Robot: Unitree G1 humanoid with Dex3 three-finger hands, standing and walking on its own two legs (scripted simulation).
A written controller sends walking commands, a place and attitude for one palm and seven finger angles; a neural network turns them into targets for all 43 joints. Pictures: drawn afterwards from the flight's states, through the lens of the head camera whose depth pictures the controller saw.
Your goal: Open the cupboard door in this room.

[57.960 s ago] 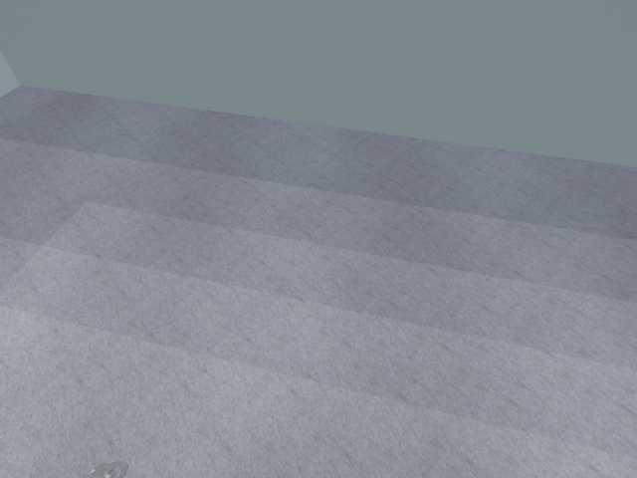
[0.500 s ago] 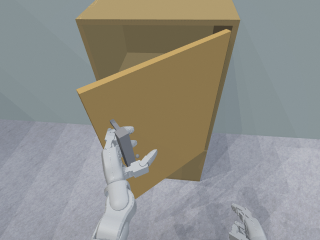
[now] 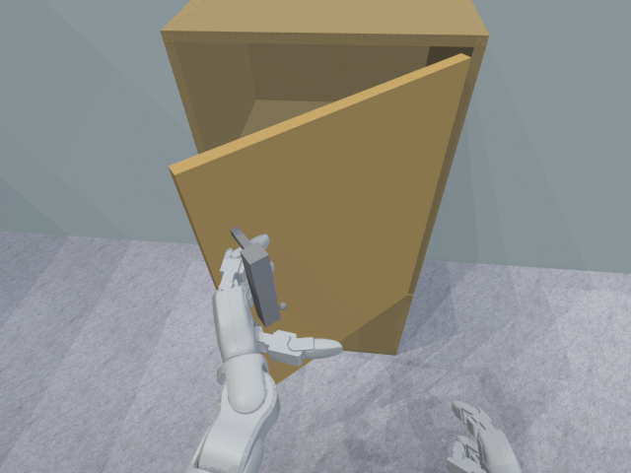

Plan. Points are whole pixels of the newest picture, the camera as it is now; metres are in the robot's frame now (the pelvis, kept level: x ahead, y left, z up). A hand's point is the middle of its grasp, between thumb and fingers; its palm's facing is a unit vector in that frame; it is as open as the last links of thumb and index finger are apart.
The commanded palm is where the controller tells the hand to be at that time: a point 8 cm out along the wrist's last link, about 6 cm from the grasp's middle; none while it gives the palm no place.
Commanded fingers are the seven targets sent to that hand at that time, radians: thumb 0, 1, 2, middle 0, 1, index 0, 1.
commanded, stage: slide the hand sideways off the handle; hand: left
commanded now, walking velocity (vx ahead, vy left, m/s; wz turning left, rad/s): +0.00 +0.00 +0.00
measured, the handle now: (254, 277) +0.34 +0.10 +0.08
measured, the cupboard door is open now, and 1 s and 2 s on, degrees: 41 42 42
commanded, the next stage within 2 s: draw the hand back to the body in 1.24 s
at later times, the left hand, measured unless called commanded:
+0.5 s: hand (277, 340) +0.26 +0.06 +0.08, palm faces -0.15 -0.99 -0.01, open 16.2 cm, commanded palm +0.23 +0.13 +0.08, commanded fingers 0.00 -0.50 0.30 -0.15 -0.30 -0.15 -0.30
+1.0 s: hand (220, 368) +0.22 +0.12 +0.07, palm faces -0.07 -1.00 -0.04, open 16.2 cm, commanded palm +0.20 +0.19 +0.08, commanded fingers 0.00 -0.50 0.30 -0.15 -0.30 -0.15 -0.30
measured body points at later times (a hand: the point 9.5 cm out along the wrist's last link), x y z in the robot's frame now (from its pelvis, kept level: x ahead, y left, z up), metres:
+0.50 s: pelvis -0.01 +0.02 +0.00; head +0.00 +0.00 +0.45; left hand +0.26 +0.12 +0.08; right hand +0.16 -0.20 -0.09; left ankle +0.01 +0.13 -0.70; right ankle +0.02 -0.09 -0.70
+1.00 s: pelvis +0.01 +0.00 -0.01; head +0.04 -0.02 +0.44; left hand +0.22 +0.18 +0.08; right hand +0.19 -0.22 -0.09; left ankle +0.01 +0.13 -0.70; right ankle +0.02 -0.09 -0.70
